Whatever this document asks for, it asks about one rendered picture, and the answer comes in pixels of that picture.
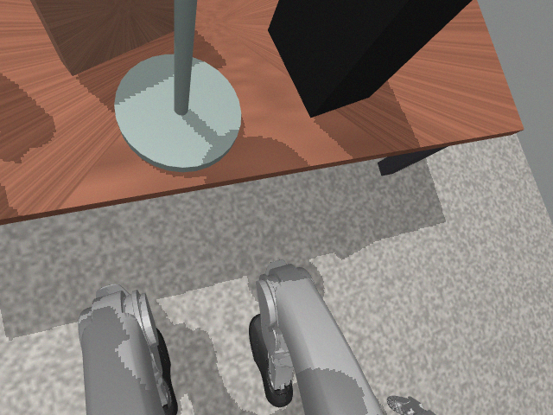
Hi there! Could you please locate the left robot foot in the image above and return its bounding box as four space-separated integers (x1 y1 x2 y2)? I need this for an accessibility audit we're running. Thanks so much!
156 328 178 415

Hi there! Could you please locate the coffee table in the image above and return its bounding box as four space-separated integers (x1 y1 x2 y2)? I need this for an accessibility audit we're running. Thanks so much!
0 0 524 225

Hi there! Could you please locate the right robot hand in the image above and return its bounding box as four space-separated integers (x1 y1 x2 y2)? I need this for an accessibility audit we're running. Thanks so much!
387 396 435 415

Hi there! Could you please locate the right robot foot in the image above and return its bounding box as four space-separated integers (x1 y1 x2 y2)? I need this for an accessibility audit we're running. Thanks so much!
249 314 293 407

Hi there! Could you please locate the desk lamp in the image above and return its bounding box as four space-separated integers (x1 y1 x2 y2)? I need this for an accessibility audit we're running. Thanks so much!
114 0 241 172

